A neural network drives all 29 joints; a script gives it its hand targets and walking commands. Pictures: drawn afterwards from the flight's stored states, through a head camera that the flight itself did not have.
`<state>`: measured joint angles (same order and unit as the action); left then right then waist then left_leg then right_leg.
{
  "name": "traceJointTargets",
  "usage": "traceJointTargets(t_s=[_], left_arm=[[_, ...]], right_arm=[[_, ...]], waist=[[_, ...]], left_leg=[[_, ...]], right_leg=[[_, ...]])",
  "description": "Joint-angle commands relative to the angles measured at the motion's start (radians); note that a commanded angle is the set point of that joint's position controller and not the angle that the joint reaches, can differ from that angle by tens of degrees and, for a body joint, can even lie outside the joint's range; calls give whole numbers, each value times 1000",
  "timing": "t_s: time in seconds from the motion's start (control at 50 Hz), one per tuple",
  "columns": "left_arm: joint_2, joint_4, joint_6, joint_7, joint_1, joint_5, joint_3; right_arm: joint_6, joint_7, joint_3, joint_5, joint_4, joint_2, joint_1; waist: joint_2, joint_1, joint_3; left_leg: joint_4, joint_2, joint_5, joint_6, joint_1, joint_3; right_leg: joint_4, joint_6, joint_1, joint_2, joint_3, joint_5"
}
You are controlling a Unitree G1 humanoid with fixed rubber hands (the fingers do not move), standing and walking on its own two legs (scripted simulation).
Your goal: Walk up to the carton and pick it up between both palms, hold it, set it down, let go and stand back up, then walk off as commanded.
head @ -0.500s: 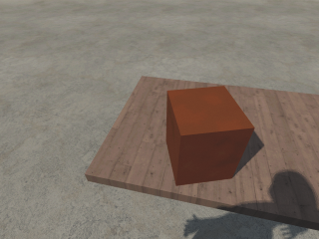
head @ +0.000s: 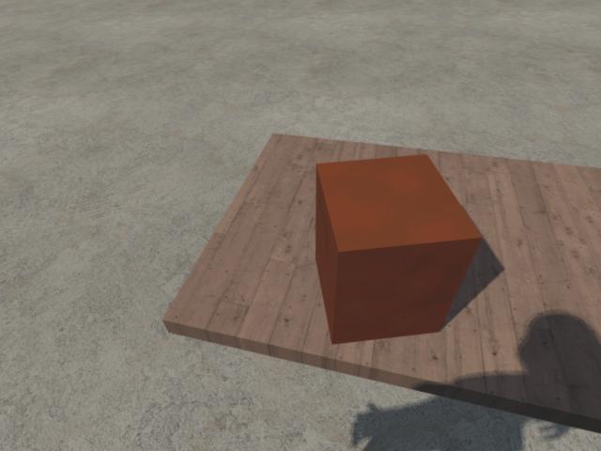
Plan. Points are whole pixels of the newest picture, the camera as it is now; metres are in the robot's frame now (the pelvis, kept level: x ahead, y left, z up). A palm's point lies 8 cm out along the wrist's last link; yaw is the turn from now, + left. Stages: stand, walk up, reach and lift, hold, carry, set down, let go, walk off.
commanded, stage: stand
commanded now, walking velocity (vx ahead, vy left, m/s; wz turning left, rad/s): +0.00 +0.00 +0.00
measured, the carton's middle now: (379, 250) +0.48 -0.10 -0.01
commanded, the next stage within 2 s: none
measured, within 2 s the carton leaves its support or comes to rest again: neither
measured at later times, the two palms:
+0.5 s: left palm out of the picture +0.07 +0.27 -0.12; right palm out of the picture +0.06 -0.30 -0.12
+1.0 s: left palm out of the picture +0.08 +0.26 -0.12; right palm out of the picture +0.08 -0.30 -0.12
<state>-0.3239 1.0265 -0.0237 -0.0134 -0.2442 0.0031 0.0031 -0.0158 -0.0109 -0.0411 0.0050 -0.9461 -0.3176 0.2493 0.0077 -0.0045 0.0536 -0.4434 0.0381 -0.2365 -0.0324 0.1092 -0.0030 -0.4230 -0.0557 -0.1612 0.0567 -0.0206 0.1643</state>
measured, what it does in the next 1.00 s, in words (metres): stands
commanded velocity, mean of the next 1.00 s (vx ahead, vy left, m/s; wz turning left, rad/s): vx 0.00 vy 0.00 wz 0.00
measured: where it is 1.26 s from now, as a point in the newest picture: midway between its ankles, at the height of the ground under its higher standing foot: outside the picture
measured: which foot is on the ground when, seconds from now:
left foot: down 0.00-1.00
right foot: down 0.00-1.00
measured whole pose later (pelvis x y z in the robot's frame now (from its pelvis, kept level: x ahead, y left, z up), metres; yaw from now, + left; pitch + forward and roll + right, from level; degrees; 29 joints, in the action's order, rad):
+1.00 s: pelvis +0.03 -0.02 +0.01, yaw +2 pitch -4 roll +0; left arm -0.30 1.10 -0.02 -0.02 -0.16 0.00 0.01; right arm -0.02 0.01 -0.02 0.01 -1.05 -0.31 0.20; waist 0.00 0.01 0.07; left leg -0.36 0.01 -0.23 0.00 0.06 0.04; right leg -0.35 -0.03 -0.11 0.03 0.02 0.17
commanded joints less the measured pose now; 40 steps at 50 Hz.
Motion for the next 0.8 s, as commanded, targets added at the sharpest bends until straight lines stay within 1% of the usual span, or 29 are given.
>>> traceJointTargets(t_s=[0.0, 0.02, 0.04, 0.06, 0.08, 0.1, 0.14, 0.16, 0.18, 0.2, 0.24, 0.28, 0.3, 0.32, 0.34, 0.36, 0.4, 0.44, 0.46, 0.48, 0.52, 0.54, 0.56, 0.62, 0.66, 0.68, 0.72, 0.74, 0.78], left_arm=[[-202, -62, -23, -15, 56, -1, 42], [-195, -48, -21, -14, 44, -1, 39], [-205, -50, -19, -15, 39, 0, 41], [-206, -51, -20, -18, 58, -2, 45], [-207, -55, -20, -16, 69, -4, 44], [-198, -52, -21, -14, 68, -3, 44], [-182, -38, -18, -12, 53, -6, 41], [-194, -39, -18, -12, 67, -5, 46], [-191, -44, -19, -14, 68, -7, 46], [-194, -40, -19, -10, 70, -6, 43], [-186, -32, -15, -12, 64, -6, 43], [-188, -24, -14, -13, 76, -5, 43], [-181, -23, -17, -15, 86, -4, 41], [-202, -18, -18, -18, 82, -2, 48], [-194, -23, -18, -13, 81, -4, 47], [-198, -18, -14, -15, 81, -5, 45], [-190, -14, -14, -16, 91, -5, 42], [-185, -7, -17, -16, 92, -3, 42], [-195, -5, -14, -15, 89, -6, 46], [-202, -4, -16, -17, 107, -3, 47], [-195, 3, -14, -14, 96, -6, 49], [-202, -2, -16, -16, 109, -3, 50], [-182, 2, -15, -15, 92, -3, 47], [-199, 13, -14, -15, 102, -4, 48], [-167, 9, -13, -11, 98, -3, 42], [-177, 11, -15, -15, 115, -2, 43], [-189, 14, -18, -16, 108, -5, 47], [-193, 5, -17, -15, 107, -6, 47], [-177, 16, -15, -16, 90, -6, 41]], right_arm=[[-27, 14, -47, 1, 58, -209, -14], [-25, 17, -48, -4, 49, -216, -12], [-28, 14, -47, 1, 55, -205, -12], [-22, 15, -43, -3, 44, -200, -19], [-21, 15, -40, -1, 41, -200, -12], [-23, 18, -42, -1, 27, -199, -12], [-24, 17, -41, 3, 25, -213, -31], [-21, 19, -40, 2, 24, -206, -23], [-23, 21, -38, 2, 20, -214, -35], [-24, 21, -37, 1, 9, -211, -26], [-25, 19, -35, -4, 15, -210, -51], [-24, 22, -36, 0, 1, -207, -26], [-22, 22, -32, -2, 1, -189, -36], [-21, 18, -26, 1, -9, -190, -14], [-21, 22, -33, 0, -8, -206, -23], [-20, 24, -29, -4, -12, -198, -22], [-22, 27, -27, 3, -14, -196, -25], [-25, 26, -28, 2, -16, -201, -40], [-25, 26, -27, 5, -19, -204, -33], [-24, 24, -29, 4, -21, -200, -36], [-26, 29, -26, -1, -25, -203, -39], [-21, 30, -29, -2, -23, -209, -48], [-19, 30, -25, 1, -31, -205, -38], [-22, 29, -20, 3, -37, -195, -24], [-27, 34, -25, 4, -36, -209, -42], [-24, 33, -20, 5, -36, -192, -47], [-21, 33, -22, 2, -45, -195, -27], [-23, 33, -20, -1, -38, -207, -46], [-22, 35, -20, 8, -50, -205, -33]], waist=[[21, 12, 37], [-3, 8, 34], [-7, 9, 28], [12, 7, 40], [-3, 13, 33], [38, 6, 17], [-3, 5, 46], [7, 11, 35], [-11, 0, 15], [3, 5, 13], [-20, -7, 13], [8, 9, 30], [-4, 6, 25], [17, 6, 4], [6, 6, 11], [-33, 13, 16], [6, 5, 14], [-10, 5, 0], [3, 6, 4], [-11, 14, 13], [-7, 11, 7], [2, 11, 19], [-21, 6, 7], [-6, 15, -1], [-22, 11, -8], [17, 8, 1], [2, 15, -24], [-15, 4, -2], [12, 16, -11]], left_leg=[[175, -143, -16, 11, 113, 153], [163, -138, 2, 12, 95, 145], [163, -133, -1, 11, 101, 146], [164, -128, -14, 18, 117, 134], [170, -129, -5, 19, 107, 134], [168, -130, -7, 19, 93, 138], [167, -131, -32, 20, 113, 140], [183, -141, -29, 18, 111, 154], [183, -145, -25, 15, 124, 156], [181, -133, -18, 21, 98, 144], [182, -141, -17, 19, 112, 155], [185, -138, 14, 23, 101, 141], [173, -141, 35, 23, 92, 143], [176, -139, 42, 27, 89, 141], [169, -142, 49, 23, 74, 136], [170, -139, 56, 24, 78, 132], [175, -141, 69, 27, 90, 133], [179, -144, 61, 25, 72, 144], [179, -139, 63, 28, 69, 133], [173, -140, 65, 34, 66, 129], [182, -144, 54, 28, 70, 137], [185, -142, 61, 36, 73, 137], [173, -143, 66, 27, 73, 135], [183, -141, 77, 33, 63, 132], [173, -144, 94, 29, 47, 128], [172, -151, 104, 34, 59, 139], [175, -144, 125, 31, 46, 125], [175, -141, 114, 33, 68, 125], [172, -147, 125, 31, 44, 129]], right_leg=[[94, 65, 13, 68, -81, 6], [94, 61, 15, 68, -70, -6], [94, 65, 22, 70, -77, 1], [103, 61, 27, 67, -72, 28], [104, 65, 29, 68, -83, 24], [110, 61, 27, 62, -66, 42], [120, 59, 22, 68, -67, 35], [103, 61, 35, 66, -65, 30], [105, 64, 63, 69, -69, 5], [111, 62, 47, 62, -64, 22], [105, 62, 64, 69, -64, 1], [118, 60, 46, 71, -67, 7], [117, 64, 45, 76, -74, -6], [114, 65, 71, 73, -71, 8], [113, 61, 45, 69, -66, -16], [117, 59, 54, 74, -67, -22], [123, 59, 72, 75, -64, -20], [125, 61, 74, 75, -63, -25], [131, 57, 67, 70, -62, -23], [131, 58, 54, 72, -63, -10], [134, 57, 64, 72, -62, -10], [133, 57, 63, 72, -58, 2], [142, 58, 73, 76, -60, -20], [133, 59, 82, 75, -55, -18], [141, 58, 63, 76, -57, -38], [132, 57, 69, 75, -52, -40], [129, 57, 81, 77, -57, -63], [137, 54, 83, 75, -51, -55], [133, 56, 73, 77, -53, -78]])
